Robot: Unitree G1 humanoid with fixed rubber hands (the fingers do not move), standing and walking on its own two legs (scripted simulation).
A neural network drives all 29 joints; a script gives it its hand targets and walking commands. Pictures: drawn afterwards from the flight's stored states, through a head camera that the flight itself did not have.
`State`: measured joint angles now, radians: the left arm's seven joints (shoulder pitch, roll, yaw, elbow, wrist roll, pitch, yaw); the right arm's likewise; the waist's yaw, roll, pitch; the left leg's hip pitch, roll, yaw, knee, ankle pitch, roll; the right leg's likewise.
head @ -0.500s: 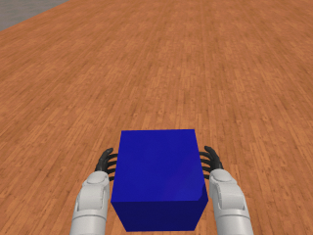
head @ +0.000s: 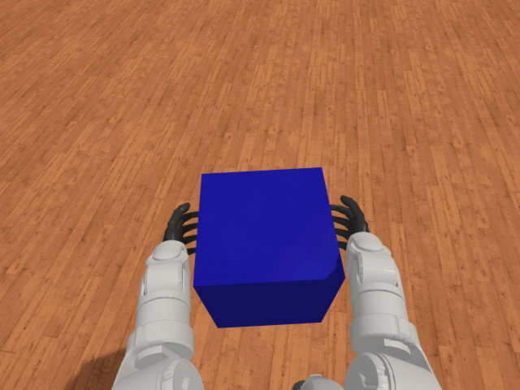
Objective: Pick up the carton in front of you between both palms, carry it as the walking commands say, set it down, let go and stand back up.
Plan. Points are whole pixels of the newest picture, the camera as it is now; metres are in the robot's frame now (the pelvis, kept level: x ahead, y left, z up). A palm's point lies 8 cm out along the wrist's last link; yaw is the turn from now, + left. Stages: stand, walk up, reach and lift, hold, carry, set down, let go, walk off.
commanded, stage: set down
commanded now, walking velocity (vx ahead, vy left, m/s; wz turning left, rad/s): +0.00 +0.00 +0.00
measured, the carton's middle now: (265, 253) +0.38 -0.01 -0.07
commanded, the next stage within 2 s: none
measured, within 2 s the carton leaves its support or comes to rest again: neither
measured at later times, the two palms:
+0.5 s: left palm (204, 261) +0.42 +0.13 -0.19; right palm (337, 262) +0.41 -0.17 -0.19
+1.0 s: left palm (221, 265) +0.48 +0.12 -0.34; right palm (330, 274) +0.44 -0.18 -0.35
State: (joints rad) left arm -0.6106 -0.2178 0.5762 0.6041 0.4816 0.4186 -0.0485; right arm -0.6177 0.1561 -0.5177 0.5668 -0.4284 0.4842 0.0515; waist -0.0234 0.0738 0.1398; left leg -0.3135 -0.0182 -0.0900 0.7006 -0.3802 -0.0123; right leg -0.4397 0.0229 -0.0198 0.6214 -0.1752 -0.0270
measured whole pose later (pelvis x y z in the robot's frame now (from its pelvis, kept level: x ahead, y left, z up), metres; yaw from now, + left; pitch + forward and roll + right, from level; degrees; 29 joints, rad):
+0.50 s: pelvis -0.02 +0.03 -0.12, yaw +1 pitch +36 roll +2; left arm -0.79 -0.13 0.41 0.59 0.18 0.21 0.09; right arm -0.79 0.03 -0.47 0.57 -0.24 0.24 0.03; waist -0.04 0.06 -0.09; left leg -1.39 -0.09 -0.02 1.28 -0.52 0.01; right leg -1.52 -0.01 0.07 1.17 -0.29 0.03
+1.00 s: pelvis -0.05 +0.01 -0.24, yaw +4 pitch +47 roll +4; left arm -1.16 0.05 0.40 0.74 0.15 0.29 0.06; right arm -1.08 -0.01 -0.49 0.58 -0.24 0.34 -0.06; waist -0.06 0.06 -0.06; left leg -1.92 -0.10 -0.02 1.72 -0.63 -0.03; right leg -2.08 0.01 0.06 1.61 -0.36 0.01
